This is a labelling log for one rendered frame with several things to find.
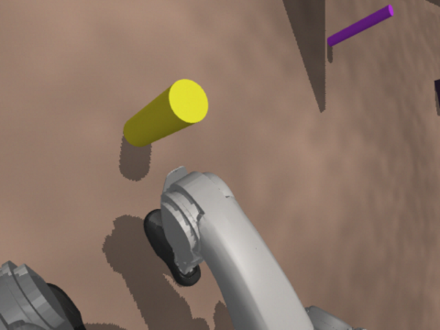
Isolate right robot hand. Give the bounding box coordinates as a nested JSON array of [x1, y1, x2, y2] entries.
[[305, 306, 355, 330]]

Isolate right robot foot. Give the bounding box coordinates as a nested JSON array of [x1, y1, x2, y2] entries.
[[144, 209, 201, 287]]

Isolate left robot foot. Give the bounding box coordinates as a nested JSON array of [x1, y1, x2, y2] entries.
[[47, 283, 86, 330]]

